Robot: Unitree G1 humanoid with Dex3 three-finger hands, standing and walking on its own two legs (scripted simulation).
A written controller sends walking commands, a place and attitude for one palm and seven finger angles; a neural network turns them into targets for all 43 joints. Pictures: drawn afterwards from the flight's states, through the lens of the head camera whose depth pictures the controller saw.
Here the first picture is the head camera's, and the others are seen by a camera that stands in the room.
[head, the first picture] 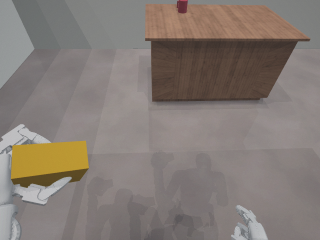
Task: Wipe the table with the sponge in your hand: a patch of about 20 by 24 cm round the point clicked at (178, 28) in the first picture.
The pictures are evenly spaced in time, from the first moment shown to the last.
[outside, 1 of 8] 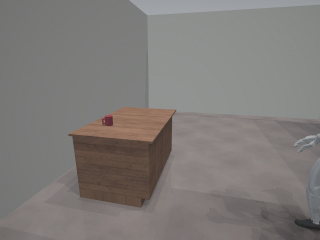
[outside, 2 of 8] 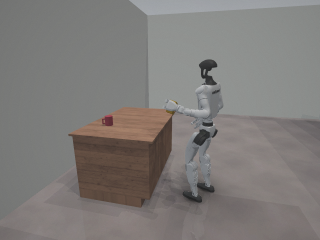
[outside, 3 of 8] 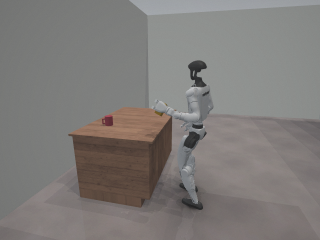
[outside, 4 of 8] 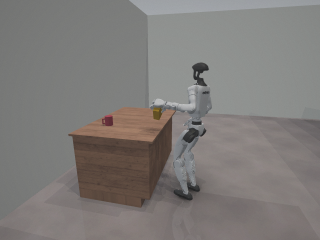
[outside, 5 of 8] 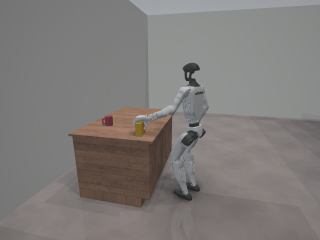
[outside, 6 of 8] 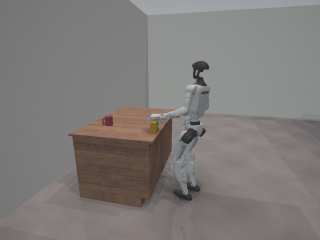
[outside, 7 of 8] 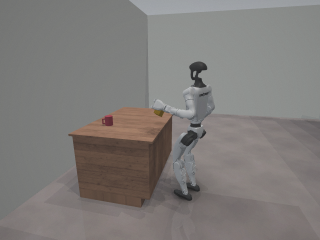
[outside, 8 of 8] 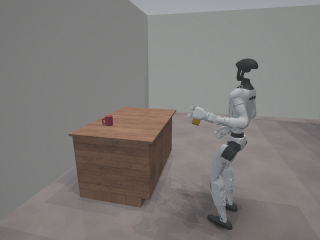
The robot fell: no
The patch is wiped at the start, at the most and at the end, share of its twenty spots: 0.00 1.00 1.00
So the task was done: yes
